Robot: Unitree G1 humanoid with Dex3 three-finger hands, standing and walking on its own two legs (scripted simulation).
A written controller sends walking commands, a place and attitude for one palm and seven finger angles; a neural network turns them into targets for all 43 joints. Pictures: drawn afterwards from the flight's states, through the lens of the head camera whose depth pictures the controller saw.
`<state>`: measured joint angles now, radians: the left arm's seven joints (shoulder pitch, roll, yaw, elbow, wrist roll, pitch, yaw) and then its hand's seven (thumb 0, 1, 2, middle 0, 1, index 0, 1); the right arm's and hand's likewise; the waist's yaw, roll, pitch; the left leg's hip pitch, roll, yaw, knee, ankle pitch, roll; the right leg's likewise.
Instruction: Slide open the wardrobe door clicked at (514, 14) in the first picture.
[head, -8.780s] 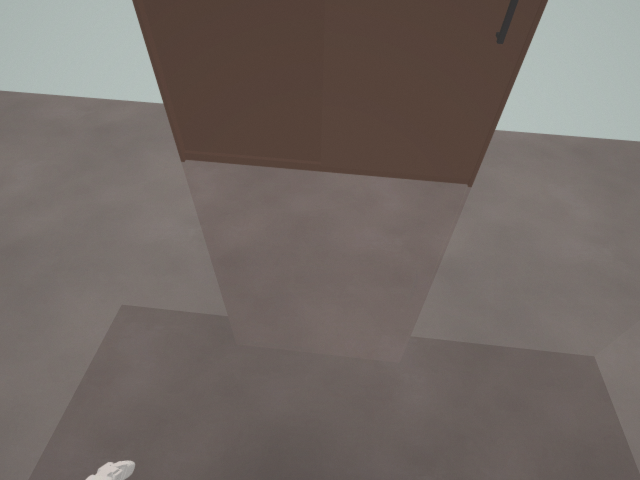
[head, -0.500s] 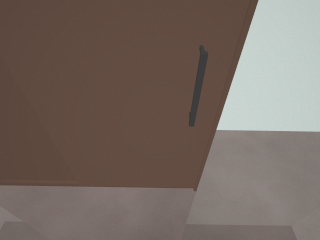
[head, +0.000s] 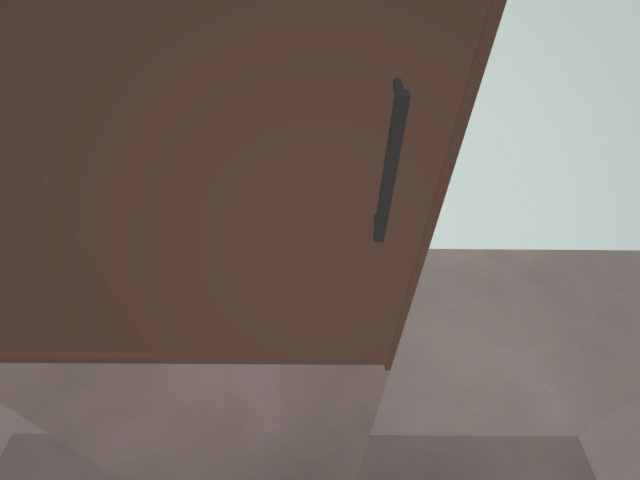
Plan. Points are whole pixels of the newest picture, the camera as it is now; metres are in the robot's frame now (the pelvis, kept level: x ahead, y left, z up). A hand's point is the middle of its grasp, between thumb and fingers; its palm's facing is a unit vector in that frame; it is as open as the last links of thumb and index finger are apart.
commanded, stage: look again from close up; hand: right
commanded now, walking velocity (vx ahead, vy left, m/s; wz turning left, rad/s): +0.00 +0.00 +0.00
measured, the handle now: (387, 169) +0.58 -0.08 +0.08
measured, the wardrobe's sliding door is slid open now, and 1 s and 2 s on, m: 0.00 0.00 0.00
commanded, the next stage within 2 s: shuffle to correct the standing spot in 0.82 s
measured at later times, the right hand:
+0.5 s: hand out of the picture -0.01 -0.16 -0.18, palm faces +0.05 +0.98 -0.18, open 7.4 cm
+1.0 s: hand out of the picture +0.01 -0.16 -0.18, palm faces +0.03 +0.99 -0.16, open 7.4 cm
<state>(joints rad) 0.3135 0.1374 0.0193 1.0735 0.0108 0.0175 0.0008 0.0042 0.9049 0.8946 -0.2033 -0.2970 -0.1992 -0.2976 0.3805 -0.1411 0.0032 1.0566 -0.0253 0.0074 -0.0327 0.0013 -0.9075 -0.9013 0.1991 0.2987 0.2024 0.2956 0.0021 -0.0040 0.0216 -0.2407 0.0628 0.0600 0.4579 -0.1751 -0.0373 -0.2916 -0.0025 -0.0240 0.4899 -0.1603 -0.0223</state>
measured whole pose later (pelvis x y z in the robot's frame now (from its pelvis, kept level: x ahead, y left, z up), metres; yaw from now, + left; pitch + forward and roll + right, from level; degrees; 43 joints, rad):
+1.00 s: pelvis +0.02 +0.00 +0.00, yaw +0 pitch -1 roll +1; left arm 0.30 0.14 0.02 1.10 0.01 0.01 0.01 0.01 0.91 0.89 -0.20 -0.30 -0.20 -0.30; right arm 0.34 -0.13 -0.01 1.07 -0.02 -0.01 -0.03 0.00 -0.91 -0.90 0.20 0.30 0.20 0.30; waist 0.00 0.00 0.03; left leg -0.23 0.06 0.06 0.45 -0.21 -0.04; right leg -0.27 -0.01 -0.03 0.48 -0.19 -0.02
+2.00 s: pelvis +0.09 +0.04 -0.01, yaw -1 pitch -2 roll +1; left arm 0.20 0.17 0.04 1.07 0.01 0.02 0.03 0.00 0.91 0.89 -0.20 -0.30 -0.20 -0.30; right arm 0.21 -0.16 -0.02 1.01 -0.02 0.01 -0.03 0.00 -0.91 -0.90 0.20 0.30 0.20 0.30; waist 0.01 -0.03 0.07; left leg -0.21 0.02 0.11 0.56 -0.30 0.02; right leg -0.21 -0.05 -0.04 0.56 -0.30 0.01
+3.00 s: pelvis +0.07 +0.01 +0.00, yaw -1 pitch -3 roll +0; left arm 0.32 0.15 0.00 1.05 0.01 -0.02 0.02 0.01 0.92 0.89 -0.20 -0.30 -0.20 -0.30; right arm 0.31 -0.14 0.02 1.09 -0.02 -0.01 -0.04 0.00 -0.91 -0.90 0.20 0.30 0.20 0.30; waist 0.01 -0.01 0.00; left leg -0.23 0.06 0.08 0.53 -0.25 -0.02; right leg -0.23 0.00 -0.07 0.54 -0.27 -0.03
